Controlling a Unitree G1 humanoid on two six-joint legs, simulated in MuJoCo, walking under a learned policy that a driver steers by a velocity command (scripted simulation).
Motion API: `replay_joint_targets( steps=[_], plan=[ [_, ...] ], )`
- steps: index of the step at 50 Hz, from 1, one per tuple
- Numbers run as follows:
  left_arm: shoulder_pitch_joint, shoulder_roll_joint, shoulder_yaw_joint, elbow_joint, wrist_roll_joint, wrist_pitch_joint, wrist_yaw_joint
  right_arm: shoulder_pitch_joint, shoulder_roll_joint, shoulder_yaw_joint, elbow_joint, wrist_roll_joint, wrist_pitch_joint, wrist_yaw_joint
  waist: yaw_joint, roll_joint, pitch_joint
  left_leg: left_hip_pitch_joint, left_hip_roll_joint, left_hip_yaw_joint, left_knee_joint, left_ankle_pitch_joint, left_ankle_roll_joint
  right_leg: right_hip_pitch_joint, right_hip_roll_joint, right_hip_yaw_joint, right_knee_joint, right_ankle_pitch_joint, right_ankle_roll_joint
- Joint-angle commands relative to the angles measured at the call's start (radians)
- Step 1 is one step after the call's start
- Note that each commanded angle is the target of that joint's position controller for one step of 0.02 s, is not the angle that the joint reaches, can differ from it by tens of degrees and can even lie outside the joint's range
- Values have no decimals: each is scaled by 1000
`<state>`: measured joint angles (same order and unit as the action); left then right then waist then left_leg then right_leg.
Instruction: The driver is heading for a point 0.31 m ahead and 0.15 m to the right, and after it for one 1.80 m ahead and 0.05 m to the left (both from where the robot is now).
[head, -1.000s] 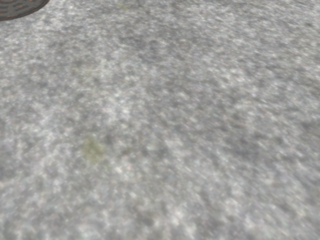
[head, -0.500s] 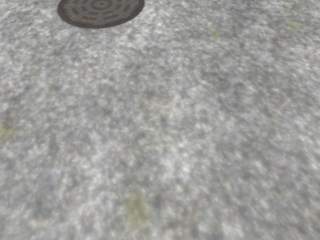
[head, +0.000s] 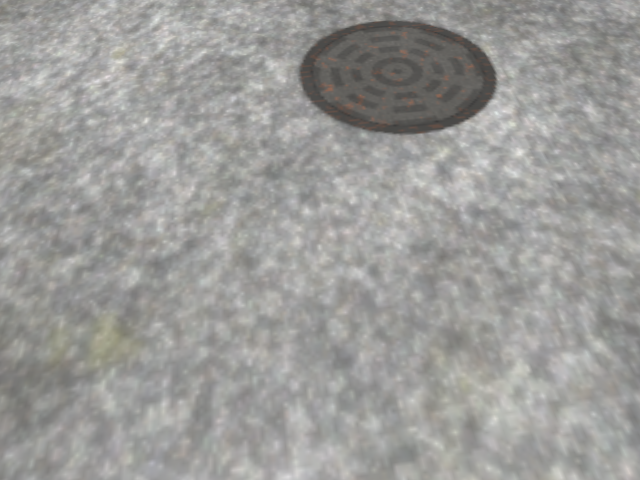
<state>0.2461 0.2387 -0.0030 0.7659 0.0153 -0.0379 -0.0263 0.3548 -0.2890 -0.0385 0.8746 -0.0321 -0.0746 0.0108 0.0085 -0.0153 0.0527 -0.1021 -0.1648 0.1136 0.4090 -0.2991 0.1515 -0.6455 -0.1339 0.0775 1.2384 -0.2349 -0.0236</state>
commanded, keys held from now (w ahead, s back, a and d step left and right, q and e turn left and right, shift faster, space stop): w+e+shift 0.12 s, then e+shift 0.18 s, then q+shift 0.70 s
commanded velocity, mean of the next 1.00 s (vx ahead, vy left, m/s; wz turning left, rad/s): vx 0.35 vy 0.00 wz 0.14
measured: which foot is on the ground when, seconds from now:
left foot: down 0.00-0.24, up 0.26-0.70, down 0.72-1.00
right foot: up 0.00-0.22, down 0.24-0.72, up 0.74-1.00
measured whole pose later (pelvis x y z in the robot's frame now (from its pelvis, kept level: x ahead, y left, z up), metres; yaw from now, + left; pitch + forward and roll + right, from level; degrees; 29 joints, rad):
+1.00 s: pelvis +0.57 -0.11 +0.00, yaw +8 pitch +3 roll -1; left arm -0.01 0.25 0.03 0.67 -0.01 0.00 0.01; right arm 0.25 -0.31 -0.10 0.58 0.02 0.05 -0.05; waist -0.03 0.00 0.06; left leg -0.41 -0.14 -0.23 0.47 -0.10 0.03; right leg -0.50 0.06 0.19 0.79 -0.35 0.08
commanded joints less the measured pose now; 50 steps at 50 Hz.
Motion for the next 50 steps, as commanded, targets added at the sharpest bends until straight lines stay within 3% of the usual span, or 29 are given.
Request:
replay_joint_targets(
  steps=[1, 3, 6, 8, 10, 11, 12, 13, 14, 15, 16, 17, 19, 20, 23, 26, 29, 33, 35, 36, 37, 38, 39, 40, 41, 42, 44, 47, 50],
  plan=[
    [-40, 80, 23, -44, -14, 12, -15, -22, -89, -19, -49, 11, -60, 12, 1, 28, 105, -146, 253, -92, -323, 387, -19, -20, -1, -38, -197, 185, -22],
    [-104, 72, 18, -51, -18, -1, -26, -15, -71, -9, -41, 18, -72, 12, -15, 19, 93, -103, 214, 18, -334, 594, -63, 19, 36, -127, -343, 329, -47],
    [-176, 57, 8, -66, -19, -15, -41, 35, -95, -3, -19, 23, -85, -6, -35, 30, 69, 41, 262, 73, -354, 886, -101, 86, 91, -214, -538, 479, -91],
    [-107, 91, 16, -37, 5, -18, -46, 20, -140, -11, -26, 19, -71, -38, 12, 75, 5, 186, 282, 107, -179, 1263, -135, 155, 178, -271, -612, 452, -104],
    [162, 155, 43, 44, 20, -15, -38, -31, -185, -26, -52, 10, -38, -64, 139, 107, -137, 162, 306, 100, 209, 1435, -165, 438, 273, -278, -617, 354, -119],
    [366, 199, 67, 98, 25, -12, -24, -101, -203, -34, -74, 11, -26, -66, 244, 104, -205, 51, 314, 78, 513, 1316, -172, 635, 243, -191, -646, 358, -164],
    [419, 225, 87, 120, 12, -10, 1, -140, -164, -32, -71, 18, -21, -46, 270, -26, -181, -102, 153, 94, 940, 503, -185, 728, 167, -98, -741, 469, -214],
    [282, 301, 83, 33, -17, -29, -1, -29, -2, 23, -169, -4, -45, -23, 74, -378, -244, -587, 23, -118, 1331, -363, -256, 1052, -34, 311, -567, 936, -335],
    [218, 322, 101, -27, 14, -37, -3, 20, -74, 23, -197, 34, -73, -5, 86, -166, -512, -633, 34, -316, 1380, -304, -230, 1127, -188, 634, -757, 698, -473],
    [125, 293, 109, -91, -2, -36, -2, -63, -144, 11, -228, 52, -82, -4, 68, 24, -400, -620, 87, -326, 1237, -216, -181, 967, -153, 629, -872, 427, -435],
    [3, 236, 92, -110, -27, -36, -1, -80, -148, 3, -222, 59, -73, -8, -17, 182, -197, -614, 146, -267, 1126, -157, -169, 714, -128, 512, -936, 354, -381],
    [-60, 188, 73, -130, -31, -40, 1, -61, -156, -2, -199, 51, -50, -18, -53, 218, -117, -555, 191, -234, 1067, -124, -181, 536, -122, 432, -953, 462, -350],
    [-62, 149, 56, -114, -17, -50, 5, -17, -142, -6, -183, 41, -6, -29, -69, 137, -54, -384, 255, -207, 883, -73, -204, 288, -33, 227, -969, 676, -285],
    [-50, 136, 49, -89, -12, -57, 6, -22, -103, 2, -184, 36, 2, -35, -67, 86, -57, -320, 246, -169, 780, -31, -211, 225, 26, 117, -967, 801, -251],
    [-29, 149, 52, -50, 0, -58, 30, -42, -46, 14, -175, 50, 13, -42, -30, -17, -135, -326, 221, -144, 526, 177, -215, 359, 84, -62, -939, 951, -152],
    [-40, 170, 61, -49, -3, -23, 62, -148, -75, -1, -207, 61, 11, -23, 32, -40, -149, -423, 212, -136, 353, 364, -216, 542, 60, -110, -925, 847, -78],
    [-58, 165, 64, -47, 4, 21, 90, -209, -86, -14, -249, 62, 6, 9, 60, -59, -119, -504, 227, -118, 283, 371, -210, 634, 16, -123, -896, 755, -63],
    [-125, 159, 72, -75, 0, 64, 108, -120, -96, -35, -263, 51, 3, 43, 20, -47, -100, -513, 202, -66, 271, 191, -162, 663, -49, -129, -755, 840, -88],
    [-187, 165, 78, -105, -2, 72, 118, 57, -117, -55, -231, 50, -2, 37, -64, -52, -146, -323, 143, -57, 198, 176, -95, 576, -24, -162, -538, 1002, -51],
    [-246, 176, 79, -128, -5, 68, 115, 212, -160, -77, -208, 42, -9, 22, -167, 21, -193, -120, 163, -150, 60, 441, -21, 448, 63, -195, -283, 856, -2],
    [-223, 84, 57, -170, 37, 63, 89, 200, -238, -92, -209, 33, -14, 1, -83, 307, -197, 98, 343, -488, 52, 898, 116, 117, 279, -182, 13, -200, 65],
    [-121, 87, 50, -169, 10, 45, 61, 108, -264, -94, -265, -17, -9, -12, -31, 341, -398, 280, 502, -896, -15, 760, 303, -52, 351, 64, 271, -424, 106],
    [-127, 154, 57, -151, -13, 29, 44, 5, -230, -96, -318, -4, 3, -21, -39, 188, -382, 223, 484, -835, -35, 596, 257, -54, 271, 150, 272, -350, 81],
    [-188, 166, 61, -164, -10, 26, 38, -62, -174, -82, -342, 28, 21, -32, -26, 52, -277, 112, 423, -734, -44, 499, 201, -62, 244, 126, 226, -282, 74],
    [-213, 141, 58, -168, 2, 28, 38, -94, -152, -73, -355, 55, 39, -38, -1, -44, -204, 1, 375, -659, -66, 416, 155, -53, 215, 99, 128, -242, 66],
    [-221, 129, 58, -176, 5, 33, 38, -121, -147, -73, -364, 66, 54, -45, 17, -34, -175, -77, 332, -613, -76, 354, 125, -11, 200, 88, 7, -217, 66],
    [-220, 93, 55, -163, -12, 37, 31, -137, -147, -82, -375, 53, 83, -53, 22, 29, -142, -156, 243, -536, -80, 357, 77, 86, 224, 35, -236, -193, 83],
    [-195, 75, 56, -139, -24, 29, 39, -97, -181, -104, -359, 48, 106, -68, 4, 113, -216, -131, 235, -546, -48, 454, 59, 186, 243, 39, -419, -134, 109],
    [-190, 94, 68, -126, -29, 27, 42, -119, -180, -112, -369, 54, 122, -70, -13, 178, -230, -130, 225, -592, -39, 334, 21, 238, 243, 51, -537, -64, 104]
  ],
)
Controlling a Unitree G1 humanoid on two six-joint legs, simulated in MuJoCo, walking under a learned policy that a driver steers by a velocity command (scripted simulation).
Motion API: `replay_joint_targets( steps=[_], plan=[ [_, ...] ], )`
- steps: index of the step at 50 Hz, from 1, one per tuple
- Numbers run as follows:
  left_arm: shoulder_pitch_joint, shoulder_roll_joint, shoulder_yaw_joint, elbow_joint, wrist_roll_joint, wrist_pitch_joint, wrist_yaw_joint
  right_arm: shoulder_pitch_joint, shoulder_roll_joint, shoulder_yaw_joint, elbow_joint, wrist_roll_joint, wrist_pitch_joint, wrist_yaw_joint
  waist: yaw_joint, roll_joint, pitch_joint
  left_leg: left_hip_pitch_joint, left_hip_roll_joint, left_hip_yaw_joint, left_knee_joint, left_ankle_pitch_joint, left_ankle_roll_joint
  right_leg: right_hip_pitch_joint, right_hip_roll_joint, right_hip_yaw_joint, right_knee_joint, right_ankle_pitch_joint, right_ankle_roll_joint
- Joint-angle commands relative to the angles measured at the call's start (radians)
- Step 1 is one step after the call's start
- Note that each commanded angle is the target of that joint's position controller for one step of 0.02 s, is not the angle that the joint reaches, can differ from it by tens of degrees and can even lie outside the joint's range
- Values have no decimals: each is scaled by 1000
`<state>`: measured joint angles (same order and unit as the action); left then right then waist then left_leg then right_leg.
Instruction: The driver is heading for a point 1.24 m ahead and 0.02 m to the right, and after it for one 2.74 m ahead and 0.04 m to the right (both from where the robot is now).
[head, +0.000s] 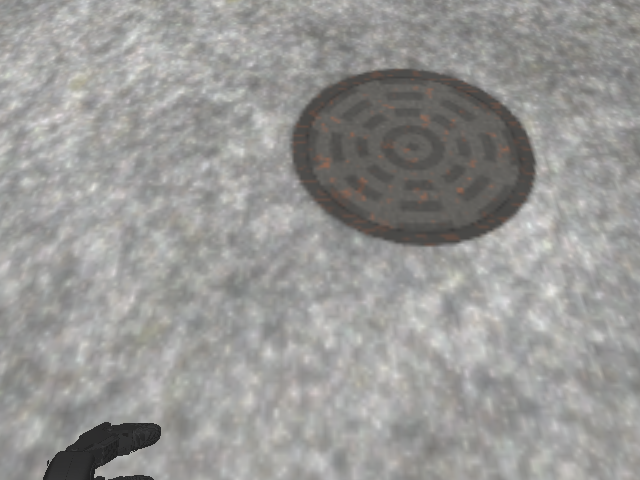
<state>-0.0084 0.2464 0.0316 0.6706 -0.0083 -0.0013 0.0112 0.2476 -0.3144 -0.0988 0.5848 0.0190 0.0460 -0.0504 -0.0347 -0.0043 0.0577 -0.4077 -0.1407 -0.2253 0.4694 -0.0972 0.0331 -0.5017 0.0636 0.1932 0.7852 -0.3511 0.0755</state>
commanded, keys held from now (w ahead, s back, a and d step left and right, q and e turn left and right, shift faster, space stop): q+shift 0.18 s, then shift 0.22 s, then e+shift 0.44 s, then w+e+shift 0.16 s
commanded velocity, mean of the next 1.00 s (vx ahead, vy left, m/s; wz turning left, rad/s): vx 0.05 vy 0.00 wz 0.00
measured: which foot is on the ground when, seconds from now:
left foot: down 0.00-0.10, up 0.12-0.48, down 0.50-0.88, up 0.90-1.00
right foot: up 0.00-0.08, down 0.10-0.50, up 0.52-0.86, down 0.88-1.00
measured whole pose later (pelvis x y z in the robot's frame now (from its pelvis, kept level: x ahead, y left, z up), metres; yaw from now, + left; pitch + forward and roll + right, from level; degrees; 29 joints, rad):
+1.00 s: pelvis +0.05 -0.08 +0.00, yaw -4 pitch +2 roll +2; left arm 0.35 0.29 0.08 0.65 -0.02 -0.02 -0.01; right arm 0.12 -0.30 -0.10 0.68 0.02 -0.05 0.01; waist 0.03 0.04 0.01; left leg -0.51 0.03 -0.02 1.12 -0.43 0.02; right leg -0.31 0.03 0.02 0.60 -0.34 -0.10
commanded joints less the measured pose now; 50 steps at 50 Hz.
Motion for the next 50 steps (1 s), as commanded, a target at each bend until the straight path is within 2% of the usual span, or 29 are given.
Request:
replay_joint_targets(
  steps=[1, 4, 5, 6, 7, 8, 9, 11, 15, 20, 23, 24, 25, 26, 27, 28, 29, 31, 33, 37, 40, 42, 43, 44, 45, 46, 47, 48, 50],
  plan=[
    [65, 92, 38, -28, -6, -13, 3, -23, -152, -53, -84, 3, 6, -8, 26, 183, -226, 169, 196, -275, -96, 81, 129, 112, 44, -63, -129, 60, -2],
    [145, 123, 64, 6, -1, -27, -3, -76, -132, -47, -105, 13, 14, -2, 64, 189, -203, 83, 137, -289, -28, -83, 72, 285, -5, -68, -396, 194, -47],
    [164, 181, 81, 6, 13, -23, 2, -33, -81, -31, -105, 6, 18, 1, 42, 60, -227, -29, 60, -210, 124, -372, 33, 411, -191, 86, -462, 168, -120],
    [124, 246, 89, -5, 50, -11, 5, -19, -59, -26, -131, 7, 9, 7, -8, -253, -184, -214, -70, 4, 384, -535, -21, 406, -394, 359, -536, 205, -267],
    [72, 204, 84, -37, 70, -19, 9, 4, -146, -46, -126, -9, -11, 21, -26, -277, -150, -272, 39, 17, 600, -492, -62, 346, -474, 436, -563, 216, -336],
    [18, 143, 71, -60, 56, -19, 20, 6, -195, -59, -91, -1, -11, 26, -27, -182, -125, -261, 81, 44, 683, -409, -79, 315, -417, 293, -532, 195, -307],
    [-9, 118, 64, -67, 37, -15, 30, 18, -188, -60, -62, -1, -2, 24, -27, -112, -101, -250, 95, 64, 730, -340, -91, 294, -335, 167, -505, 183, -260],
    [29, 126, 57, -55, 20, -8, 43, 13, -121, -35, -57, -8, 7, 24, -2, -64, -83, -256, 104, 107, 823, -283, -107, 289, -286, 71, -485, 293, -261],
    [161, 167, 65, -15, 27, 5, 38, -103, -69, 0, -103, -2, -6, 20, 73, -120, -113, -266, 129, 148, 648, -299, -132, 427, -296, 12, -466, 466, -317],
    [160, 218, 80, 0, 8, 11, 16, -104, -57, 18, -88, -6, -8, 29, 76, -191, -157, -36, 138, 207, 350, -344, -116, 398, -319, -43, -437, 554, -323],
    [178, 153, 48, 34, -12, 8, 2, -38, -2, 30, -29, -17, -8, 31, 38, -176, -148, 195, 120, 217, -41, -172, -72, 318, -276, -38, -383, 528, -285],
    [204, 140, 41, 49, -25, 1, -4, -15, -16, 27, -12, -19, -9, 31, 28, -161, -137, 320, 116, 217, -185, -39, -44, 247, -249, -42, -369, 478, -239],
    [240, 137, 37, 50, -13, -12, -15, 10, -82, 12, -14, -23, -5, 21, 38, -101, -173, 468, 213, 131, -139, 64, -16, 148, -213, -49, -332, 328, -166],
    [239, 94, 23, 24, 22, -29, -34, 33, -173, -7, -29, -41, 8, 5, 49, 143, -209, 588, 428, -36, -38, 445, 65, -26, -115, -123, -150, -60, -92],
    [200, 134, 40, 0, -11, -33, -27, -3, -193, -24, -12, -55, 9, 9, 21, 283, -196, 387, 536, -64, -82, 342, 211, -53, -80, -205, -17, -255, -49],
    [170, 212, 65, 6, -26, -23, -16, -42, -150, -15, -37, -63, -7, 13, -3, 216, -138, 323, 503, -44, -122, 300, 239, -56, -93, -182, 173, -262, -23],
    [187, 214, 80, 15, -33, -6, -6, -83, -113, -6, -31, -60, -18, 9, 18, 216, -105, 298, 477, 2, -132, 299, 220, -105, -87, -177, 304, -242, -10],
    [262, 183, 87, 39, -19, 41, 18, -173, -70, 7, -36, -36, -38, 5, 62, 197, -73, 253, 446, 100, -137, 298, 181, -122, -104, -152, 412, -160, 19],
    [245, 147, 80, 10, -18, 58, 20, -183, -51, 9, -25, -35, -42, -1, 64, 169, -61, 251, 430, 165, -146, 252, 165, -134, -121, -175, 377, -72, 33],
    [178, 94, 55, -70, -14, 56, -20, -162, -89, -12, -2, -29, -36, -8, 25, 162, -108, 304, 453, 235, -104, 246, 160, -44, -157, -221, 119, -23, 13],
    [206, 128, 68, -100, -17, 60, -44, -149, -131, -31, 14, -10, -39, 8, 28, 165, -128, 308, 494, 252, -56, 281, 148, 47, -133, -277, 0, -26, -32],
    [263, 136, 82, -96, -19, 70, -45, -170, -127, -34, 22, 11, -44, 19, 67, 140, -127, 264, 487, 303, 34, 216, 90, 158, -99, -314, -151, 77, -76],
    [320, 153, 96, -73, -22, 71, -31, -119, -105, -33, 42, 12, -47, 28, 72, 78, -160, 195, 445, 346, 115, -46, 46, 281, -51, -319, -203, 94, -116],
    [455, 234, 130, -38, -34, 63, -16, -127, -49, -19, 34, -6, -50, 35, 113, -111, -170, -14, 352, 420, 380, -346, -12, 473, -122, -137, -299, 17, -206],
    [533, 386, 157, -56, -27, 25, -18, -246, 9, 8, -70, -28, -66, 37, 145, -398, -148, -451, 136, 341, 706, -607, -79, 602, -384, 538, -519, -347, -447],
    [540, 307, 129, -65, -9, -19, -35, -337, -53, -5, -78, -1, -97, 47, 203, -214, -138, -565, 148, 122, 799, -547, -41, 610, -450, 673, -652, -658, -482],
    [487, 270, 110, -65, -1, -44, -30, -359, -82, -14, -83, 27, -124, 61, 167, -198, -53, -588, 176, 101, 784, -460, -2, 553, -440, 630, -664, -659, -434],
    [427, 245, 99, -80, -9, -52, -23, -312, -97, -22, -56, 16, -142, 64, 113, -126, -37, -535, 196, 102, 742, -384, 11, 495, -404, 543, -628, -568, -385],
    [341, 216, 81, -108, -12, -43, -1, -266, -101, -30, -19, -19, -163, 66, 60, -106, -32, -396, 207, 112, 595, -210, -6, 381, -305, 358, -610, -387, -325]
  ],
)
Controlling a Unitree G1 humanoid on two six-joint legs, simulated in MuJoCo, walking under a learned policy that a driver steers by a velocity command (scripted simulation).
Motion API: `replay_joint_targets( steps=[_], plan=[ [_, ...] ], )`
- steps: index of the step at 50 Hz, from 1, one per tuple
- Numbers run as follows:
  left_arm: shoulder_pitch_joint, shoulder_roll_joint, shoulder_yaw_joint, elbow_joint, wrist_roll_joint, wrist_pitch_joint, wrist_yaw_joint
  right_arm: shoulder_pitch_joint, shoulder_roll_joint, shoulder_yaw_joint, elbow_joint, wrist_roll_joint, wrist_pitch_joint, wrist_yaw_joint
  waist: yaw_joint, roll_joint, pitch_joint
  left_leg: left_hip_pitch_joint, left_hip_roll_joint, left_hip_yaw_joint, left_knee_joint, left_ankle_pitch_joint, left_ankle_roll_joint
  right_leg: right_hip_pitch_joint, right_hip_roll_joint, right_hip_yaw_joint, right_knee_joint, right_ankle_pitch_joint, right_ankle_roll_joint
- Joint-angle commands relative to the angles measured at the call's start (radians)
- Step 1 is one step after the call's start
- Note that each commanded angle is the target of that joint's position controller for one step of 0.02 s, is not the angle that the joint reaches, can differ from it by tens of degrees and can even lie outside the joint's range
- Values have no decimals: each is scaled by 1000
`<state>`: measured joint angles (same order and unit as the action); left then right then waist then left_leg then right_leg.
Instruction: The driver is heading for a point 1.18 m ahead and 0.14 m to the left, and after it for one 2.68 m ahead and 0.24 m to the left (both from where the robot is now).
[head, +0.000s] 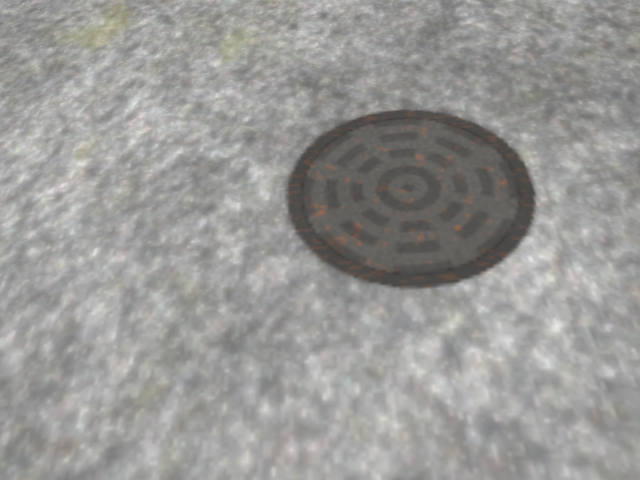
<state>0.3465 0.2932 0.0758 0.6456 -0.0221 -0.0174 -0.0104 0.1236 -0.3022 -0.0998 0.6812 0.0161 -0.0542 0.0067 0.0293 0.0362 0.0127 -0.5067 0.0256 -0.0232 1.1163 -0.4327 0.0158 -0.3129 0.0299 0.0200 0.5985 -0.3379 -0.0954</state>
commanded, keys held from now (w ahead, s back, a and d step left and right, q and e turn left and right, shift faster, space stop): w+e+shift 0.08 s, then w+shift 0.14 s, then w+q+shift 0.78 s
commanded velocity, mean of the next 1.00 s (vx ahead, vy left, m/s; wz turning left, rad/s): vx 0.88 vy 0.00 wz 0.27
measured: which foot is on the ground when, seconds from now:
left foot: up 0.00-0.34, down 0.36-0.78, up 0.80-1.00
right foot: down 0.00-0.38, up 0.40-0.78, down 0.80-1.00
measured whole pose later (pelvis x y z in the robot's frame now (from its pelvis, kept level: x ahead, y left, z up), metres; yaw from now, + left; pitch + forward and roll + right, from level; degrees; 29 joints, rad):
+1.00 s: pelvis +0.74 +0.02 +0.00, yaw +20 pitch +2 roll -2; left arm 0.33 0.33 0.06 0.79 0.04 -0.09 0.01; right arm 0.19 -0.38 -0.08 0.75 -0.03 -0.01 0.05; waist 0.02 0.05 0.02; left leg -0.60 0.03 0.01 1.25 -0.26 0.10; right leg -0.15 -0.02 -0.16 0.42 -0.27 0.01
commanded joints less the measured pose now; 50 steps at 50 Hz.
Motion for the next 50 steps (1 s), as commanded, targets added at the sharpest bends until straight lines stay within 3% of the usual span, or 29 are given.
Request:
replay_joint_targets(
  steps=[1, 3, 4, 5, 7, 10, 13, 15, 17, 18, 19, 20, 21, 22, 23, 25, 27, 31, 34, 36, 38, 39, 40, 41, 42, 43, 44, 46, 50],
  plan=[
    [-20, 168, 35, -90, 7, -25, 29, -135, -105, -28, -101, -20, -67, 13, -8, -144, 3, -248, 18, -64, -94, 203, -10, 171, -236, 476, -426, -322, -144],
    [12, 171, 33, -85, 7, -26, 42, -132, -77, -19, -84, -21, -67, 14, -6, -126, 0, -205, -14, -45, -185, 305, -47, 148, -198, 415, -422, -216, -138],
    [40, 225, 53, -34, 52, -5, 14, -64, -25, 19, -40, -115, 3, 40, -2, -170, 3, -176, -10, 10, -178, 299, -73, 112, -124, 346, -418, -199, -112],
    [56, 203, 48, -30, 45, -1, -1, -57, -26, 17, -40, -109, 32, 46, 2, -171, 17, -171, -12, 28, -201, 300, -90, 97, -113, 330, -421, -188, -114],
    [86, 163, 33, -17, 32, -7, -17, -106, -47, 22, -54, -78, 48, 46, 30, -193, 43, -165, 0, 37, -281, 329, -118, 87, -121, 344, -444, -167, -119],
    [124, 166, 32, 6, 33, -24, -12, -196, -64, 27, -73, -62, 32, 46, 78, -192, 56, -147, 11, 39, -435, 373, -116, 151, -157, 364, -451, -132, -121],
    [112, 188, 33, 20, 35, -40, -5, -222, -85, 27, -88, -52, 20, 50, 86, -195, 73, -123, 27, 47, -523, 346, -57, 233, -217, 373, -468, -118, -120],
    [96, 187, 29, 36, 40, -48, 1, -197, -101, 24, -94, -52, 17, 50, 66, -202, 99, -81, 29, 73, -561, 278, 1, 279, -250, 337, -482, -20, -111],
    [69, 196, 25, 58, 46, -54, 6, -31, -120, 11, -55, -50, 17, 33, -27, -188, 43, 130, -39, 127, -595, 193, 66, 289, -241, 232, -327, 523, -86],
    [49, 182, 20, 66, 56, -51, 8, 197, -143, -3, 20, -50, 11, 17, -131, -116, -75, 385, -83, 130, -593, 160, 97, 236, -181, 126, -38, 798, -63],
    [39, 149, 5, 40, 54, -52, 13, 433, -222, -23, 65, -53, 3, 5, -228, 43, -225, 691, 63, -130, -633, -125, 153, -3, -107, 46, 352, 683, -26],
    [41, 53, -22, -14, 49, -70, 5, 473, -310, -39, 84, -58, -2, 13, -170, 356, -219, 834, 246, -718, -862, -493, 238, -368, 67, 13, 617, -26, 29],
    [-44, 89, -26, -23, 73, -79, 5, 340, -202, -10, 72, -43, -1, 32, -124, 202, -85, 749, 270, -885, -934, -406, 241, -517, 44, 97, 713, -36, 15],
    [-89, 120, -23, -20, 72, -84, -2, 288, -174, -8, 59, -42, -3, 35, -102, 57, -46, 687, 252, -715, -884, -300, 249, -524, -25, 99, 723, 52, 14],
    [-116, 130, -26, -16, 78, -92, -9, 298, -163, -7, 63, -42, -5, 32, -99, -10, -43, 616, 215, -608, -889, -202, 250, -485, -62, 89, 675, 88, 19],
    [-153, 101, -42, -36, 100, -81, -19, 302, -108, 15, 93, -36, -14, 19, -51, 14, 28, 473, 132, -497, -932, -75, 243, -435, -97, 79, 567, 103, 59],
    [-179, 88, -54, -48, 105, -60, -28, 320, -109, 17, 109, -22, -26, 11, -38, 37, 65, 411, 92, -441, -966, 7, 258, -435, -106, 49, 497, 87, 95],
    [-403, 61, -83, -125, 80, -57, -43, 339, -133, 3, 115, -20, -33, 5, -77, 15, 133, 290, 32, -356, -1021, 278, 254, -375, -74, -31, 196, 233, 146],
    [-483, 45, -92, -153, 62, -63, -43, 380, -154, -6, 141, -6, -36, 4, -114, 39, 93, 298, 44, -349, -1002, 593, 217, -202, -33, -54, 31, 385, 130],
    [-453, 69, -82, -145, 57, -65, -31, 366, -172, -10, 148, -1, -35, -1, -91, 30, 51, 355, 54, -341, -932, 774, 183, -88, -11, -45, -44, 388, 108],
    [-257, 140, -48, -87, 55, -67, -3, 352, -219, -20, 152, -8, -37, -2, 2, 23, -102, 383, 37, -319, -666, 1066, 133, 192, 39, -46, -47, 251, 81],
    [-67, 176, -27, -37, 52, -67, 18, 302, -243, -26, 141, -13, -40, 3, 113, 18, -187, 288, 4, -310, -432, 1010, 111, 416, -12, -16, -46, 211, 68],
    [145, 249, 6, -4, 74, -68, 45, 273, -168, -7, 119, -20, -52, 5, 197, -50, -313, 148, -55, -256, -126, 753, 108, 642, -189, 148, -40, -102, 45],
    [161, 305, 19, 5, 115, -67, 47, 350, 4, 33, 78, 15, -48, 0, 110, -325, -417, -116, -150, -162, 179, -61, 100, 804, -489, 628, -203, -465, -15],
    [75, 273, 23, 1, 91, -58, 38, 325, -74, 34, 58, 9, -33, -4, 76, -354, -380, -208, -96, -116, 275, 10, 114, 704, -493, 845, -334, -554, -44],
    [-24, 171, 5, -7, 82, -55, 35, 241, -112, 25, 69, -13, -18, -1, 62, -229, -213, -242, -30, -90, 258, 112, 112, 562, -440, 663, -333, -486, -36],
    [-48, 116, -7, 9, 80, -56, 29, 197, -107, 26, 72, -29, -7, 11, 52, -125, -116, -228, 5, -75, 221, 155, 105, 441, -403, 504, -329, -288, -34],
    [-22, 84, -17, 57, 81, -67, 29, 153, -66, 32, 56, -49, 18, 37, 17, -121, -27, -209, 48, -64, 191, 155, 88, 303, -349, 299, -362, -66, -18],
    [10, 41, -28, 132, 43, -103, 6, 0, -10, 60, -39, -55, 56, 69, -23, -125, 56, -292, 95, -24, 137, 234, 80, 236, -322, 26, -430, 241, 22]
  ],
)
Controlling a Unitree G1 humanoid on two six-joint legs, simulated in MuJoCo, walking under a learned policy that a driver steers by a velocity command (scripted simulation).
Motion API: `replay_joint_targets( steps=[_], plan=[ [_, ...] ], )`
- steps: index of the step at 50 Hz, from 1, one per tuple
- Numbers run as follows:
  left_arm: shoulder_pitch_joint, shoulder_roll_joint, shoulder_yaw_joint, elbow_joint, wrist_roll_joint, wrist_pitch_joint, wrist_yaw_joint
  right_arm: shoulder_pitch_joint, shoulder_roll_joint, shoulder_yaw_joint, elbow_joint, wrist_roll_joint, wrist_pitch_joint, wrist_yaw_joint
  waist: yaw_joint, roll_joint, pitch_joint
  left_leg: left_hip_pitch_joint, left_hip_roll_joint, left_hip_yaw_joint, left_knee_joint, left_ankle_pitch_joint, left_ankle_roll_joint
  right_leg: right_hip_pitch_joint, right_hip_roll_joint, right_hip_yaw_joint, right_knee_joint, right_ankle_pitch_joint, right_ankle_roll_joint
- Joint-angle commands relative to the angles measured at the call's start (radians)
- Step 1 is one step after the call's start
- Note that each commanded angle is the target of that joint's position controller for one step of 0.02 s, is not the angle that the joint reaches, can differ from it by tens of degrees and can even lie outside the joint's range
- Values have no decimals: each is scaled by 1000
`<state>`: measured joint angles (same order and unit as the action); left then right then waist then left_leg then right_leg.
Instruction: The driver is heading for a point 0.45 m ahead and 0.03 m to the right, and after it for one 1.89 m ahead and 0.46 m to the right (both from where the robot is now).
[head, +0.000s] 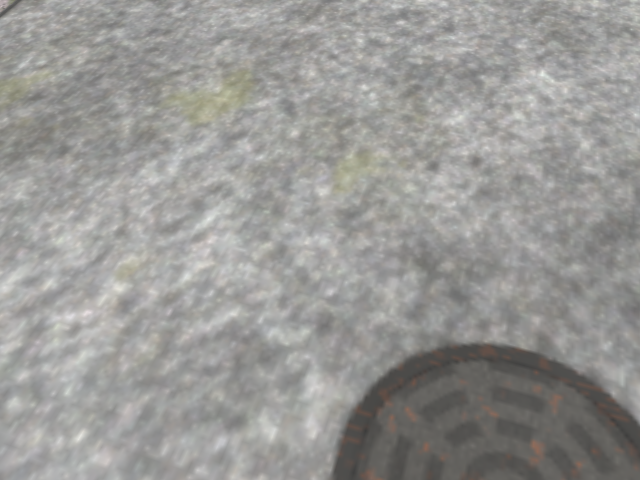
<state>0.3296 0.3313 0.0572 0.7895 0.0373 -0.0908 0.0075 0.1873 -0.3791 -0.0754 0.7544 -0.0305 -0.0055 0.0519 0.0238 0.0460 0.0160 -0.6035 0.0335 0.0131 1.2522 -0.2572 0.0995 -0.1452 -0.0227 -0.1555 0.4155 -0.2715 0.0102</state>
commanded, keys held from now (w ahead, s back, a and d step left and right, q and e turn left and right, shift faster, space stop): w+q+shift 0.08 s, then w+shift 0.12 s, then w+e+shift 0.02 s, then e+shift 0.78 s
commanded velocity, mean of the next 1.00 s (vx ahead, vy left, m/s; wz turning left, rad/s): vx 0.45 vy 0.00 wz -0.27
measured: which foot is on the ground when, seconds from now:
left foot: up 0.00-0.22, down 0.24-0.64, up 0.66-1.00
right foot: down 0.00-0.24, up 0.26-0.62, down 0.64-1.00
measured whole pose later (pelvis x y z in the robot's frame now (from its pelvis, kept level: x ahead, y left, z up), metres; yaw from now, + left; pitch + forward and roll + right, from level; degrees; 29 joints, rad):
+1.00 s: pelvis +0.64 +0.07 +0.00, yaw -20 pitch +2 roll +2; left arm 0.19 0.33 0.10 0.57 -0.02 0.05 0.05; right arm -0.01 -0.28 -0.05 0.69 0.01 -0.01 -0.03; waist 0.03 0.00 0.08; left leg -0.55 -0.05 -0.23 0.81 -0.27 -0.10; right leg -0.36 0.20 0.26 0.47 -0.10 -0.08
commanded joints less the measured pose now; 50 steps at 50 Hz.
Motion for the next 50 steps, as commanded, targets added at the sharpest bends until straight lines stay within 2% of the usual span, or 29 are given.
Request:
replay_joint_targets(
  steps=[1, 5, 7, 9, 10, 11, 12, 13, 14, 15, 16, 17, 18, 19, 23, 26, 29, 31, 32, 33, 34, 35, 36, 37, 38, 41, 43, 46, 50],
  plan=[
    [7, 9, -8, -8, -16, -35, -12, -83, 69, 41, -130, -6, 8, 31, -37, -132, 60, -187, 83, -45, -33, 116, -5, 44, -246, 121, -265, 233, -74],
    [13, 57, 0, 21, -10, -50, -8, -239, 46, 61, -189, -4, 0, 58, -40, -67, 150, -39, 36, 92, -392, 284, 27, -19, -177, -88, -347, 465, -51],
    [83, 108, 5, 47, -10, -47, -3, -242, 46, 66, -177, -9, -10, 57, -45, -74, 129, 98, -46, 149, -488, 299, 65, 48, -197, -110, -303, 895, -57],
    [95, 182, 18, 50, -7, -20, 8, -106, 0, 51, -120, -10, -20, 36, -128, -131, 27, 257, -128, 151, -518, 191, 95, 157, -228, -104, -101, 1263, -68],
    [68, 210, 22, 43, -3, -3, 12, 59, -36, 33, -65, -12, -24, 22, -212, -157, -61, 432, -154, 124, -528, 127, 118, 147, -246, -93, 106, 1340, -81],
    [33, 208, 18, 36, -3, 10, 15, 273, -78, 8, 10, -19, -22, 1, -311, -149, -146, 684, -144, 64, -627, 120, 143, 49, -233, -87, 390, 1247, -91],
    [80, 132, 7, 39, 1, 13, 6, 294, -148, -18, 37, -31, -16, -23, -248, -22, -172, 871, -5, -121, -642, 44, 144, -169, -116, -63, 794, 381, -71],
    [261, 13, -25, -17, -53, 12, -1, 193, -241, -31, -26, -45, -17, -38, -81, 220, -360, 1124, 365, -670, -701, 306, 257, -499, 9, 73, 1211, -301, -36],
    [91, 115, -6, -31, -60, 5, 15, 224, -188, -33, -41, -13, -20, -43, -188, -23, -397, 1041, 351, -668, -820, 480, 243, -534, 26, 248, 1229, -168, -47],
    [65, 83, -11, -36, -74, 2, 17, 172, -161, -24, -9, -11, -36, -55, -117, -34, -207, 853, 344, -493, -839, 649, 231, -543, -2, 244, 1159, -100, -43],
    [84, 61, -17, -5, -54, 7, 14, 120, -86, -5, 7, -8, -52, -52, -54, -102, -68, 658, 303, -372, -863, 743, 197, -494, -41, 230, 1042, -86, -41],
    [115, 39, -16, 26, -42, 28, 8, 75, -40, 9, 9, -6, -68, -51, -7, -104, -21, 540, 271, -255, -890, 785, 155, -424, -62, 236, 961, -86, -37],
    [108, 81, 15, 34, -115, 21, 17, 4, 18, 14, -25, 35, -97, -31, -15, -63, -56, 496, 241, -193, -930, 728, 135, -372, -104, 291, 941, -82, -19],
    [106, 73, 17, 37, -117, 29, 18, -25, 32, 18, -12, 37, -112, -24, 13, -29, -60, 474, 217, -151, -958, 720, 109, -351, -117, 290, 871, -50, -10],
    [-4, -20, 5, -15, -72, 30, 1, -138, 24, 16, -9, 15, -115, -71, 44, 26, 43, 325, 94, 119, -1034, 822, 28, -342, -73, 157, 581, 159, 23],
    [-103, -45, -3, -49, -56, 16, -33, -59, -2, 14, -1, 31, -86, -117, -31, -7, 0, 421, 48, 204, -947, 756, -17, -309, -3, 49, 277, 449, 32],
    [-34, 6, 18, -74, -52, 29, -73, -48, -46, 3, -15, 37, -46, -139, 2, 46, -82, 541, 114, 203, -780, 952, -40, -243, 59, 1, 222, 396, -7],
    [132, 92, 55, -60, -51, 51, -73, -122, -59, -6, -54, 48, -21, -140, 104, 69, -143, 510, 143, 184, -561, 1021, -53, -83, 84, 30, 229, 278, -78],
    [272, 140, 77, -34, -50, 56, -59, -182, -39, 0, -73, 53, -16, -128, 197, -3, -171, 422, 104, 175, -319, 820, -71, 80, 75, 86, 121, 354, -122],
    [231, 156, 73, -26, -53, 55, -38, -156, 76, 29, -84, 19, -20, -93, 118, -279, -87, 229, -68, 164, -35, -175, -109, 157, -17, 253, 98, 816, -158],
    [99, 213, 68, -117, 5, 30, -31, 43, 116, 38, -97, 14, -28, -70, -47, -403, -195, -53, -236, -26, 320, -459, -179, 312, -225, 787, 92, 1001, -416],
    [-5, 238, 82, -197, 11, 25, -36, 96, 0, 29, -94, 25, -44, -53, -21, -267, -375, -73, -186, -209, 367, -364, -156, 348, -307, 975, -67, 621, -477],
    [-76, 186, 74, -236, -19, 28, -35, -14, -66, 12, -115, 40, -47, -52, -15, -116, -252, -96, -148, -206, 285, -280, -127, 233, -265, 899, -110, 348, -427],
    [-116, 138, 62, -241, -52, 38, -29, -82, -55, 8, -123, 24, -40, -62, -40, 36, -149, -95, -109, -191, 196, -216, -124, 101, -207, 819, -135, 202, -361],
    [-126, 123, 56, -248, -64, 44, -19, -103, -42, 9, -132, 16, -29, -70, -52, 47, -123, -63, -90, -194, 115, -187, -126, 17, -177, 776, -134, 194, -335],
    [-127, 115, 62, -264, -55, 74, 7, -119, 12, 12, -125, 19, -12, -71, -53, -22, -93, 35, -87, -169, -156, -150, -155, -77, -51, 615, -109, 331, -260],
    [-94, 142, 75, -265, -55, 94, 27, -140, 37, 16, -121, 25, -12, -77, -32, -55, -136, 42, -109, -164, -261, -116, -185, -46, -41, 609, -77, 440, -246],
    [-114, 151, 82, -282, -62, 125, 47, -160, 27, 8, -115, 37, -6, -88, -18, -114, -163, 54, -115, -181, -365, -28, -204, -42, -20, 625, -57, 314, -201],
    [-137, 137, 82, -300, -56, 145, 46, -202, 17, -3, -119, 38, -21, -86, 10, -197, -129, 96, -123, -192, -490, 11, -197, -62, 6, 679, -48, 159, -175]
  ],
)
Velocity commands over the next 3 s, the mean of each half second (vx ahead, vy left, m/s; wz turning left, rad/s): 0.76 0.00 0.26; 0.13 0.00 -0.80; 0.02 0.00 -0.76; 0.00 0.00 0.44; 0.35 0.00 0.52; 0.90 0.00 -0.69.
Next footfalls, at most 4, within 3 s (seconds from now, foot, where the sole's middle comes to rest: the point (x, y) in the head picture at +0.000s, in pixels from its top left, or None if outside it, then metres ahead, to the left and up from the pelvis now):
0.24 left None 0.41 0.09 -0.77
0.64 right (346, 370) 0.73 0.00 -0.77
1.14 left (278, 325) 0.85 0.16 -0.77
1.56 right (349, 407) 0.64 -0.01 -0.77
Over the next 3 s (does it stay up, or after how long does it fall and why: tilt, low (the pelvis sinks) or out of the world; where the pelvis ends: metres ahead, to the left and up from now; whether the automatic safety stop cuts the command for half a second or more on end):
stays up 1.16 -0.06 -0.03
